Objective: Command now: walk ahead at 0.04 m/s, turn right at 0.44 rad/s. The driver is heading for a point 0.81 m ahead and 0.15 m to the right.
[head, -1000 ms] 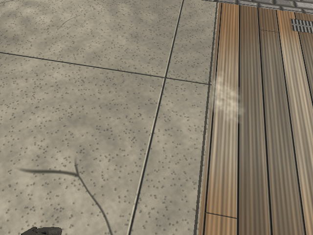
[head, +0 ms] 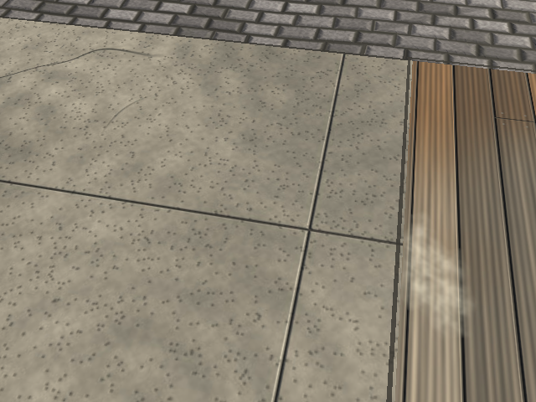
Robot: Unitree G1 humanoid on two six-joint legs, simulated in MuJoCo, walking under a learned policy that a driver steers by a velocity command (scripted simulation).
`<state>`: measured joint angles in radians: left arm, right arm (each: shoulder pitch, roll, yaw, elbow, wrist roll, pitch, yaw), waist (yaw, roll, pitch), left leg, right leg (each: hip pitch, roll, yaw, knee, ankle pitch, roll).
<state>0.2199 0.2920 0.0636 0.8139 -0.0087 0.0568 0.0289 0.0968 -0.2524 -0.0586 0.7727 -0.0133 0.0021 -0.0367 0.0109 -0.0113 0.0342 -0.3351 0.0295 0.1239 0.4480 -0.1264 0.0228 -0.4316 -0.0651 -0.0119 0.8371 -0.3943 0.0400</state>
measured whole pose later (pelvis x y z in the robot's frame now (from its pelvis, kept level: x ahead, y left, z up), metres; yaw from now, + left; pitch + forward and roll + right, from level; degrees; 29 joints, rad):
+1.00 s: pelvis +0.17 -0.09 -0.01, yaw -18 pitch +3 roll +0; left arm 0.05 0.27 0.05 0.65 -0.02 -0.08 -0.03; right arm 0.44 -0.29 -0.06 0.93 0.02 -0.05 0.00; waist -0.10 0.01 0.02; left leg 0.02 0.06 -0.03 0.42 -0.45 -0.03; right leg -0.45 0.00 -0.03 0.52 -0.11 -0.04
